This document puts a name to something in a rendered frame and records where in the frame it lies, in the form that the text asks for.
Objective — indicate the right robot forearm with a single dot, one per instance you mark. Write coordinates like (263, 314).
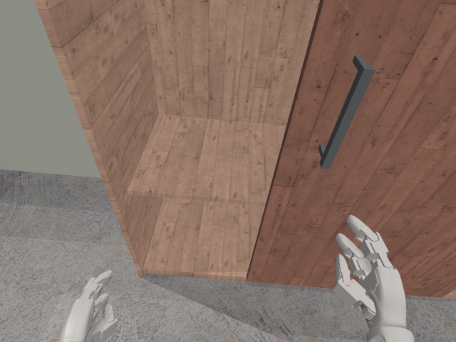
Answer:
(390, 333)

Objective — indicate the robot left hand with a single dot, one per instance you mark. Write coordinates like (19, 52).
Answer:
(84, 311)

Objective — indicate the robot right hand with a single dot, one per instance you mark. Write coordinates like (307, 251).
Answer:
(387, 304)

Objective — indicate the handle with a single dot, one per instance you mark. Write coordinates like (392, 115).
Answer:
(354, 98)

